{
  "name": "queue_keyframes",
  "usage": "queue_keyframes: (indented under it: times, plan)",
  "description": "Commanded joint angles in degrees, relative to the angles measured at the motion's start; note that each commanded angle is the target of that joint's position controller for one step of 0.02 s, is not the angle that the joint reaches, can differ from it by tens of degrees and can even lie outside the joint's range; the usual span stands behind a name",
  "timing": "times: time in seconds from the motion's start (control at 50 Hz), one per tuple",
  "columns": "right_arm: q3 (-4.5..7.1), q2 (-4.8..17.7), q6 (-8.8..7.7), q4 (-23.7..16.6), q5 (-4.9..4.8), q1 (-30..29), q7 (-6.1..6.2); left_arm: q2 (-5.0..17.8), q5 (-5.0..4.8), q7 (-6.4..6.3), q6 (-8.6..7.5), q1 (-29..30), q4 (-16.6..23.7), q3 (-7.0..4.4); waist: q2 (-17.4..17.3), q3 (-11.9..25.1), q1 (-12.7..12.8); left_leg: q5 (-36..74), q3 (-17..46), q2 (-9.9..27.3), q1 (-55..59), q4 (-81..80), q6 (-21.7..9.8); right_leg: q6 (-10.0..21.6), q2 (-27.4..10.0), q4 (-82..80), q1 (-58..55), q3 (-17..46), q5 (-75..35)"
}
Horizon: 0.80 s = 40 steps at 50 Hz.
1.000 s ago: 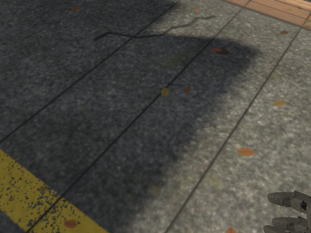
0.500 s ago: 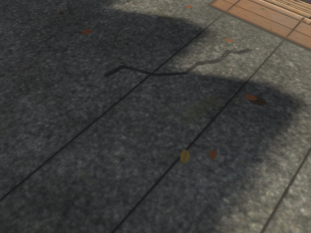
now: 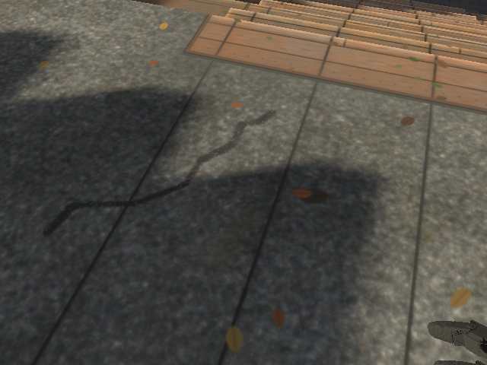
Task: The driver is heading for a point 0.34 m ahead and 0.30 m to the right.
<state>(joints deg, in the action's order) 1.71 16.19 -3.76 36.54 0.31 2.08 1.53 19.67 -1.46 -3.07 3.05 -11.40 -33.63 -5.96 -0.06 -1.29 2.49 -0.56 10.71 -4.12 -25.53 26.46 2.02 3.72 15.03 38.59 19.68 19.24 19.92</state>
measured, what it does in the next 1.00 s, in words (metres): steps on the spot, turning right: right foot, then left foot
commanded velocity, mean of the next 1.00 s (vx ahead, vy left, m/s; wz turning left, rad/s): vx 0.02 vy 0.00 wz -0.81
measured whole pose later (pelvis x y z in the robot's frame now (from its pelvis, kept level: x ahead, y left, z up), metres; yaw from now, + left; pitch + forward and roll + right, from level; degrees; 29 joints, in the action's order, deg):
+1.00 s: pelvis +0.05 +0.00 +0.01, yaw -46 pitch +2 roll +0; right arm 3.3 13.7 -1.0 39.2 0.7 8.4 0.5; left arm 17.8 -0.4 -1.9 2.5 -7.7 -34.9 -4.1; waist 2.6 -1.4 -1.2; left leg -13.8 1.4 -0.9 -17.3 29.6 -1.4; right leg -3.7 6.5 60.0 26.4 9.9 30.1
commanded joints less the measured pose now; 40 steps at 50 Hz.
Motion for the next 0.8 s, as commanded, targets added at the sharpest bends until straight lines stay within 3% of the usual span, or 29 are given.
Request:
queue_keyframes:
  times: [0.02, 0.04, 0.06, 0.08, 0.1, 0.14, 0.18, 0.28, 0.36, 0.4, 0.42, 0.44, 0.46, 0.48, 0.5, 0.52, 0.54, 0.58, 0.64, 0.68, 0.76, 0.8]
  plan:
    - [3.24, 9.1, 0.26, -3.5, 2.69, 4.4, 0.28, 3.1, 0.31, 1.49, -0.97, -6.2, 6.0, 0.13, -17.1, 15.8, 1.9, 19.4, 27.9, 29.4, 27.3, -6.5, -17.7, -4.5, -4.4, 24.7, 16.9, -5.5, 20.9]
    - [3.15, 6.4, 0.72, -5.1, 2.1, 3.1, 0.69, 7.8, 0.87, 2.0, -1.23, -6.7, 4.2, -1.0, -11.8, 14.2, 0.5, 20.7, 25.3, 28.7, 26.0, -4.8, -19.7, -7.5, -8.7, 32.1, 17.9, -7.0, 18.3]
    - [3.19, 5.6, 1.39, -5.1, 1.61, 1.4, 1.07, 9.4, -0.39, 2.12, -0.77, -4.8, 3.4, -1.68, -10.5, 12.1, 0.0, 11.2, 19.8, 26.2, 23.9, -4.7, -18.8, -8.5, -11.0, 36.8, 21.3, -9.8, 12.8]
    - [2.75, 4.4, 2.18, -6.0, 1.18, 0.7, 1.43, 9.7, -0.46, 1.59, 0.13, -3.9, 1.9, -1.76, -5.2, 10.0, -1.0, 3.7, 13.4, 21.1, 19.6, -5.4, -15.5, -9.2, -13.1, 39.4, 19.9, -10.8, 8.1]
    - [2.69, 4.9, 2.76, -6.0, 0.82, -0.3, 1.75, 8.2, -0.24, 1.52, 0.58, -3.2, 2.5, -1.33, -3.7, 7.4, -0.9, 2.3, 8.7, 18.2, 15.4, -6.3, -13.7, -9.3, -13.6, 40.2, 19.8, -12.5, 4.6]
    - [2.88, 5.7, 3.36, -5.0, 0.93, 0.6, 2.17, 4.4, -0.22, 1.72, 0.66, -1.6, 3.8, -0.01, -5.2, 5.0, -1.4, 3.5, 1.5, 14.8, 12.9, -8.2, -12.9, -9.5, -14.6, 35.9, 19.2, -16.5, 1.3]
    - [3.43, 6.5, 3.71, -3.8, 1.5, 3.1, 2.46, 2.7, -0.36, 1.74, 0.16, 0.6, 4.8, 0.59, -7.7, 6.3, -3.0, 4.9, -1.1, 15.9, 16.4, -8.9, -14.1, -9.8, -16.5, 31.4, 20.0, -17.8, 0.5]
    - [4.94, 8.9, 3.73, -2.3, 0.8, 2.7, 1.93, 2.4, 0.1, 2.37, -0.06, 2.3, 5.0, 0.72, -9.4, 9.4, -3.3, 3.3, -5.9, 20.3, 17.8, -9.3, -14.9, -8.7, -20.0, 19.7, 13.5, -18.9, -1.0]
    - [5.91, 10.1, 3.35, -1.2, -0.24, 2.3, 0.92, 3.1, 0.01, 3.39, 0.78, 1.7, 4.3, -0.06, -10.9, 8.5, -2.8, -0.4, -10.6, 22.1, 15.8, -8.1, -12.7, -5.7, -19.2, 7.8, 4.9, -22.3, -0.8]
    - [6.16, 9.9, 3.14, -0.6, -1.23, 2.2, 0.47, 2.8, 0.02, 3.91, 1.34, -0.5, 3.3, -0.71, -9.8, 8.6, -1.0, -2.9, -13.2, 22.4, 15.3, -4.1, -9.9, -3.3, -17.6, -2.3, -1.0, -24.2, -4.2]
    - [5.98, 8.4, 3.15, 0.1, -1.56, 3.4, 0.3, 3.3, 0.0, 3.71, 1.53, -3.2, 2.0, -1.42, -8.0, 8.6, -0.3, -6.2, -15.6, 21.0, 12.2, 0.4, -7.0, -1.4, -15.7, -7.3, -6.4, -24.3, -6.5]
    - [5.59, 5.9, 3.41, 1.3, -1.29, 6.0, -0.08, 6.4, 0.19, 3.13, 1.4, -7.4, 0.7, -2.73, 0.1, 6.3, 0.5, -13.7, -19.9, 16.9, 3.2, 11.3, -2.4, 2.0, -18.0, -14.6, -14.0, -16.9, -14.0]
    - [4.78, 3.2, 3.69, -1.9, 1.28, 6.5, -0.44, 15.2, 0.44, 2.12, 0.88, -8.5, 2.2, -4.45, 21.1, 4.2, -2.7, -37.2, -22.6, 8.3, -18.0, 31.9, 3.6, 10.5, -33.8, -14.8, -22.0, 8.0, -34.9]
    - [5.01, 4.7, 2.95, -5.0, 1.61, -2.6, 0.23, 14.6, 3.05, 2.66, -0.9, -6.9, 4.0, -4.1, 17.3, 9.0, 2.5, -37.2, -9.2, 4.6, -21.8, 40.2, 2.8, 17.1, -36.1, -19.1, -16.7, 15.0, -29.0]
    - [5.51, 6.5, 2.74, -5.4, 0.18, -4.9, 0.74, 12.8, 3.53, 2.91, -2.16, -4.4, 3.9, -3.54, 12.1, 6.8, 1.3, -31.4, -6.7, 5.1, -22.0, 42.2, 0.9, 14.4, -33.1, -20.7, -15.1, 10.5, -21.9]
    - [5.79, 6.9, 2.65, -4.4, -0.16, -3.4, 1.24, 11.0, 2.12, 2.46, -2.62, -0.8, 3.9, -3.1, 9.7, 5.2, -1.1, -25.6, -5.7, 5.7, -21.8, 40.6, -0.1, 10.9, -30.1, -20.4, -13.3, 7.0, -19.1]
    - [6.1, 7.4, 2.79, -3.0, 0.4, -1.3, 1.72, 8.6, 0.77, 1.99, -2.37, 1.8, 4.5, -2.29, 7.8, 5.6, -2.4, -22.2, -5.4, 6.2, -20.2, 39.6, 0.0, 8.8, -28.6, -19.2, -12.2, 4.3, -19.6]
    - [6.06, 6.6, 2.6, -2.4, 0.92, 0.6, 1.39, 7.0, 0.61, 1.03, -1.75, 4.0, 5.1, -1.52, 8.3, 7.6, -4.0, -17.5, -6.0, 4.2, -14.5, 39.1, 0.9, 7.7, -25.4, -17.5, -8.4, 1.5, -23.6]
    - [5.02, 4.0, 2.3, -2.2, 0.11, -0.3, 0.63, 7.2, 0.49, 0.29, -1.46, 2.2, 4.5, -1.7, 7.6, 8.7, -3.1, -15.0, -5.5, 1.4, -12.3, 30.0, 1.7, 7.1, -23.2, -15.7, -9.8, 2.6, -24.4]
    - [4.38, 3.5, 2.35, -1.7, -0.08, -0.4, 0.01, 7.2, 0.49, 0.09, -1.24, 2.5, 4.5, -1.65, 8.6, 9.5, -2.5, -14.3, -5.7, 1.3, -9.7, 23.8, 2.0, 6.7, -23.0, -14.1, -10.6, 2.7, -23.2]
    - [4.01, 4.4, 2.42, -1.8, -0.49, -0.2, -1.11, 7.0, 1.25, 1.04, -0.85, 2.2, 4.2, -1.0, 10.7, 9.6, -0.9, -18.0, -6.4, 1.7, -2.1, 17.5, 1.4, 7.9, -24.1, -12.0, -8.4, 6.6, -27.3]
    - [4.01, 4.8, 2.21, -2.0, -0.67, 0.6, -1.48, 6.5, 1.1, 1.45, -0.76, 2.8, 4.1, -0.56, 11.1, 8.8, -0.8, -18.9, -6.7, 2.1, 0.7, 13.0, 0.5, 8.2, -24.1, -11.0, -8.5, 8.8, -29.3]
